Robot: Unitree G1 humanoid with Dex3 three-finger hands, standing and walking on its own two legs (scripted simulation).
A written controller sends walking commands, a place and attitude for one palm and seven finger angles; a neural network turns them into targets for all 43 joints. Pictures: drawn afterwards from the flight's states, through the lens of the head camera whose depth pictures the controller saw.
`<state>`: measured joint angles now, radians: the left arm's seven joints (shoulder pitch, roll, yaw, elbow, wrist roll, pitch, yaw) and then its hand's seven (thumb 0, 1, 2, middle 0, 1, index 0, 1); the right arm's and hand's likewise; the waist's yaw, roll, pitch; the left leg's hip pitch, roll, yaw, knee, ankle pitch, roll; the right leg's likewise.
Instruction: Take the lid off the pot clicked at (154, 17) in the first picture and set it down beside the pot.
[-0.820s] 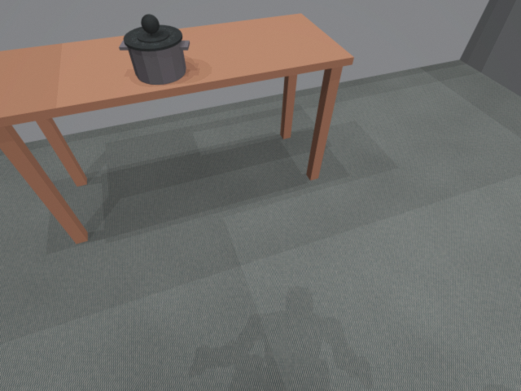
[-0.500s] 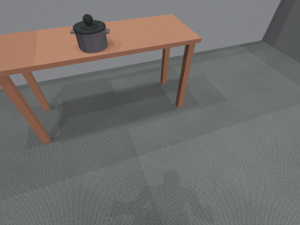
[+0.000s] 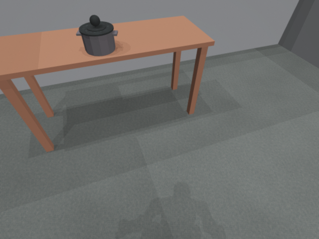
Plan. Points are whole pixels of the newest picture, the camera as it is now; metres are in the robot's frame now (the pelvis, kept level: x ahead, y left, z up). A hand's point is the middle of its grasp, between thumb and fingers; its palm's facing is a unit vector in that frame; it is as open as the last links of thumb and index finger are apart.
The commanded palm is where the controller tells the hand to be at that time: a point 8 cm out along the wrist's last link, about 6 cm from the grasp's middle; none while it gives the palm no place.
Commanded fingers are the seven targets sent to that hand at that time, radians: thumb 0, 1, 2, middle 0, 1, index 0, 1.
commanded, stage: walk to a spot facing it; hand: left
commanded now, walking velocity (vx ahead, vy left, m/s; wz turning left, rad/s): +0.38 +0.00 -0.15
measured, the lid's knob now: (94, 20) +1.11 +0.42 +0.08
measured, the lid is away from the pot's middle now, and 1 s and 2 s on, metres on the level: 0.00 0.00 0.00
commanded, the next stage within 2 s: turn to face it in 0.92 s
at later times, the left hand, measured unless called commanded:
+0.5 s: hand (112, 217) +0.22 +0.16 -0.19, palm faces -0.11 -0.97 -0.21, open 7.3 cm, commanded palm none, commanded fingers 0.00 0.90 0.90 -0.20 -0.30 -0.20 -0.30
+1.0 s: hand (118, 192) +0.31 +0.16 -0.20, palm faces +0.02 -0.99 -0.13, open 7.4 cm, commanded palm none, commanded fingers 0.00 0.90 0.90 -0.20 -0.30 -0.20 -0.30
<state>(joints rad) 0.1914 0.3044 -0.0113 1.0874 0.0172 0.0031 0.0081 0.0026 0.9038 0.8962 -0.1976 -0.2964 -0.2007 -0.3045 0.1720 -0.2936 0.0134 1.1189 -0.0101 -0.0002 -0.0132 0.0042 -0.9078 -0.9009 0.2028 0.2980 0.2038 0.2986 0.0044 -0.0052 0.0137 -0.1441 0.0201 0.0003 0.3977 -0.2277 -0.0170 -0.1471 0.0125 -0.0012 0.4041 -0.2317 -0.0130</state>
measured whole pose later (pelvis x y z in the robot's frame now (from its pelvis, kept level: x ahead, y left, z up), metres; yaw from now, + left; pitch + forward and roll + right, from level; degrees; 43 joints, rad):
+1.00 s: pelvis +0.34 -0.01 -0.02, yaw -3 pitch -1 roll -1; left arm 0.37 0.19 0.06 1.10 0.03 -0.01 -0.01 0.01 0.91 0.90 -0.20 -0.30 -0.20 -0.30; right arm 0.20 -0.15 -0.04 0.97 -0.03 -0.07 0.00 0.00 -0.92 -0.90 0.20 0.30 0.20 0.30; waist 0.02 -0.06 0.02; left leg -0.34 0.06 0.17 0.62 -0.26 0.06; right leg -0.36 -0.05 -0.07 1.13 -0.43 -0.02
